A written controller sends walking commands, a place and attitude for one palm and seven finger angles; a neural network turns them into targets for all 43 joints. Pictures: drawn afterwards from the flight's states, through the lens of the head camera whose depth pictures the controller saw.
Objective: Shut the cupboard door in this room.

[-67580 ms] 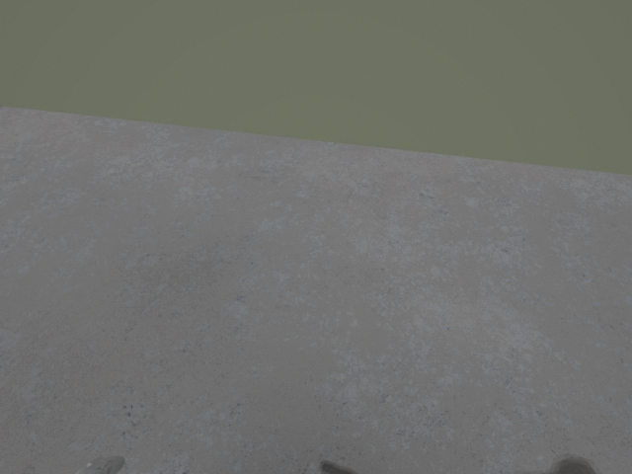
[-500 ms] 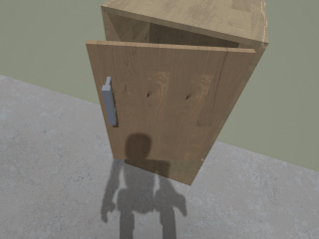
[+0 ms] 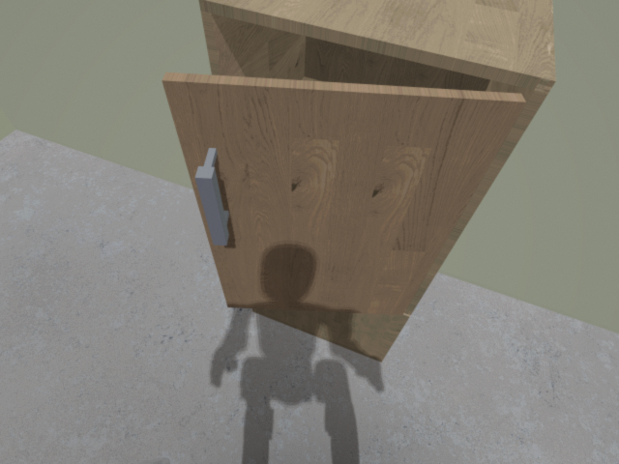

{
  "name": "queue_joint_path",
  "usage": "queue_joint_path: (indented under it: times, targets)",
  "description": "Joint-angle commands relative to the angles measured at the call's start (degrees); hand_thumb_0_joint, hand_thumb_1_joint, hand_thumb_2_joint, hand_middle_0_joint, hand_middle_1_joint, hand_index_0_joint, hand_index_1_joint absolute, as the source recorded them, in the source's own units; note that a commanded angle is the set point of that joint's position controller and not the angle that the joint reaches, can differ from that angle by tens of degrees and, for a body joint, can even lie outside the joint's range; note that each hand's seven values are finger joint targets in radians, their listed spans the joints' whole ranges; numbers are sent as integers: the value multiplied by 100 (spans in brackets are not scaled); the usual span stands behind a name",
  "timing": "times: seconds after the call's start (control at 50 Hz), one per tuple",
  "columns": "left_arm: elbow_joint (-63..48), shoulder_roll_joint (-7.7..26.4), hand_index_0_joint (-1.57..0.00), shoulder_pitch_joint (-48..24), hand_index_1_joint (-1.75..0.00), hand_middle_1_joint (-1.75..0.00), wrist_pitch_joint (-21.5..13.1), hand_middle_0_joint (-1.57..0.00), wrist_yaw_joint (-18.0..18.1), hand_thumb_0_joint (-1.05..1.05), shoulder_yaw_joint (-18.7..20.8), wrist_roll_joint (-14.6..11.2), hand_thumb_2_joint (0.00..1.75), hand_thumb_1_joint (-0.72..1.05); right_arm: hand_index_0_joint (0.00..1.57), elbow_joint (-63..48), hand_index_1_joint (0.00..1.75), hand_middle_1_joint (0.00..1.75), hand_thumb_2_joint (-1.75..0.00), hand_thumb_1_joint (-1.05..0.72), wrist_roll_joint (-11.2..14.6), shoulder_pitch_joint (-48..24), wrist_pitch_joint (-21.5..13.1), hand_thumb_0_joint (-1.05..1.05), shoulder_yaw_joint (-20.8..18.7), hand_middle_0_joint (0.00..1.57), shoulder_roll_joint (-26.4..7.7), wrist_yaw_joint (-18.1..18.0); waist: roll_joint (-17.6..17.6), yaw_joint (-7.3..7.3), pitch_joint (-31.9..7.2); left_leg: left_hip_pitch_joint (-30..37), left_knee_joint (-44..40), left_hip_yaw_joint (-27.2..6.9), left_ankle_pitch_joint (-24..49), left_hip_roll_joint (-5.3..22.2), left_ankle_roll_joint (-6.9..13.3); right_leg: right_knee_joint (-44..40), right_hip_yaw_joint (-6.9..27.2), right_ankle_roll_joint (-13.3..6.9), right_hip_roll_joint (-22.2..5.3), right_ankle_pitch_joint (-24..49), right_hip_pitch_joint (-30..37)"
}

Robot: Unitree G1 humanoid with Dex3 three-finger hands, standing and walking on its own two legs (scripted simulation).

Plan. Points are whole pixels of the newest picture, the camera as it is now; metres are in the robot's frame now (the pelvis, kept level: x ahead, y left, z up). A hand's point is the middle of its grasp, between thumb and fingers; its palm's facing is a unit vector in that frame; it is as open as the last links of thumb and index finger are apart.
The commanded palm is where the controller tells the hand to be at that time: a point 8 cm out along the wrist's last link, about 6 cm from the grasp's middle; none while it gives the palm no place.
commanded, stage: come to a stop and stand still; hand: left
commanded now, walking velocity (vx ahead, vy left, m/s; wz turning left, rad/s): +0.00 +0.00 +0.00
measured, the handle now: (216, 199) +0.45 +0.17 +0.05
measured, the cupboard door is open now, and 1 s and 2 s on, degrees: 20 20 20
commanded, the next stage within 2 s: look again from close up in 0.60 s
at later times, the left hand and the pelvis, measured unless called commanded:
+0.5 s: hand out of the picture -0.02 +0.16 -0.16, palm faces +0.00 -0.98 -0.17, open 7.4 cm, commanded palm none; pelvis -0.02 -0.01 +0.02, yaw -1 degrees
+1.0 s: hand out of the picture -0.02 +0.20 -0.17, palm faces -0.02 -0.98 -0.20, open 7.4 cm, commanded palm none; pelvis -0.04 +0.02 +0.01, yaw -1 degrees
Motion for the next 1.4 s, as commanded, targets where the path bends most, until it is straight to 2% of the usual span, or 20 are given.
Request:
queue_joint_path:
  times: [0.0,0.06,0.12,0.16,0.18,0.22,0.24,0.26,0.28,0.46,0.66,0.68,0.7,0.72,0.74,0.8,0.88,0.98,1.24,1.38]
  targets:
    - [-377,461,-20,263,-30,-30,96,-20,41,0,104,3,90,90,20,-290,30,30,-90,-90,-122,267,-134,0,-72,20,-956,-118,1502,60,-298,-186,-1611,-1714,2524,1773,1077,1859,496,-120,304,-1615,-176]
    - [-175,537,-20,406,-30,-30,74,-20,-5,0,92,-41,90,90,20,-268,30,30,-90,-90,-74,104,-160,0,26,20,-705,-181,1196,157,-458,336,-1202,-924,3374,1342,982,2024,629,-85,312,-1150,-197]
    - [-141,423,-20,429,-30,-30,-5,-20,-31,0,-17,-57,90,90,20,-149,30,30,-90,-90,-43,254,-169,0,-14,20,-771,-156,1027,67,-660,842,-1092,-839,3397,1296,966,734,344,-71,300,-970,180]
    - [26,440,-20,745,-30,-30,-56,-20,-29,0,-41,-51,90,90,20,-44,30,30,-90,-90,21,310,-162,0,-28,20,-725,-134,845,141,-775,680,-956,-784,2673,1140,761,-406,280,-95,306,-4,878]
    - [121,480,-20,949,-30,-30,-108,-20,-14,0,-58,-40,90,90,20,-18,30,30,-90,-90,64,285,-163,0,-15,20,-644,-116,596,200,-736,485,-777,-691,1927,866,525,-1135,581,-157,218,653,1140]
    - [156,801,-20,707,-30,-30,-216,-20,-4,0,-82,-21,90,90,20,5,30,30,-90,-90,129,425,-155,0,35,20,-312,-52,-116,-92,-400,384,-770,-295,416,307,55,-1597,1444,-515,-656,1097,760]
    - [154,820,-20,570,-30,-30,-217,-20,-26,0,-100,-28,90,90,20,62,30,30,-90,-90,100,465,-139,0,51,20,-267,-21,38,-149,-342,684,-870,-248,627,202,13,-1534,1377,-545,-632,1153,485]
    - [224,743,-20,588,-30,-30,-289,-20,-16,0,-107,-41,90,90,20,184,30,30,-90,-90,62,532,-140,0,69,20,-265,-40,-620,-162,-563,842,-817,-212,872,270,5,-1472,1354,-519,-457,1521,616]
    - [277,640,-20,625,-30,-30,-318,-20,-3,0,-131,-52,90,90,20,255,30,30,-90,-90,61,578,-157,0,60,20,-326,-44,-816,-135,-592,905,-859,-212,874,305,11,-1527,1266,-492,-451,1576,676]
    - [610,412,-20,856,-30,-30,-252,-20,-3,0,-187,-89,90,90,20,767,30,30,-90,-90,32,772,-194,0,182,20,-257,-58,16,-27,116,637,-1432,-311,407,378,25,-1915,1107,-395,-179,-32,534]
    - [783,254,-20,1056,-30,-30,-277,-20,10,0,-201,-113,90,90,20,928,30,30,-90,-90,38,1154,-269,0,205,20,-153,-122,184,17,-100,638,-1444,-369,804,470,49,-1728,955,-408,-145,611,889]
    - [851,428,-20,1523,-30,-30,-517,-20,255,0,-300,15,90,90,20,560,30,30,-90,-90,69,467,-423,0,224,20,-269,-29,509,251,64,195,-57,-83,1277,478,-93,-1475,1138,-305,-558,2962,757]
    - [783,757,-20,1525,-30,-30,-644,-20,249,0,-228,-17,90,90,20,369,30,30,-90,-90,83,644,-449,0,266,20,-144,-35,420,-65,-385,291,-194,-108,1280,281,-98,-1077,1164,-397,-776,5419,1238]
    - [604,715,-20,1466,-30,-30,-635,-20,226,0,-229,-85,90,90,20,386,30,30,-90,-90,53,1230,-458,0,229,20,-51,-53,53,-166,-1083,378,-372,-98,736,265,5,-706,1067,-491,-720,5032,1729]
    - [554,547,-20,1386,-30,-30,-606,-20,206,0,-274,-110,90,90,20,422,30,30,-90,-90,55,1299,-464,0,214,20,-78,-73,-85,-145,-1415,508,-369,-146,1058,285,45,-586,954,-482,-581,4661,1880]
    - [423,402,-20,1198,-30,-30,-468,-20,160,0,-328,-84,90,90,20,384,30,30,-90,-90,53,1174,-394,0,183,20,-168,-84,116,-94,-478,359,-598,-304,1121,426,97,-852,870,-465,-300,2178,1011]
    - [289,375,-20,1195,-30,-30,-349,-20,106,0,-351,-42,90,90,20,212,30,30,-90,-90,19,1003,-303,0,137,20,-308,-14,149,-46,443,-261,-1122,-649,-362,434,165,-1139,849,-422,-37,-391,234]
    - [151,407,-20,1262,-30,-30,-314,-20,79,0,-330,-16,90,90,20,121,30,30,-90,-90,3,920,-320,0,87,20,-481,11,150,3,212,-360,-1494,-901,-897,507,248,-932,687,-365,28,-275,398]
    - [197,496,-20,1398,-30,-30,-346,-20,42,0,-355,-21,90,90,20,191,30,30,-90,-90,39,748,-373,0,99,20,-573,22,239,9,-156,33,-1522,-867,-342,483,255,-1110,665,-312,-112,273,603]
    - [324,316,-20,1608,-30,-30,-225,-20,-47,0,-332,48,90,90,20,331,30,30,-90,-90,-1,794,-269,0,9,20,-727,-38,528,-4,110,-52,-1909,-1290,-1631,932,455,-586,193,-283,183,-434,209]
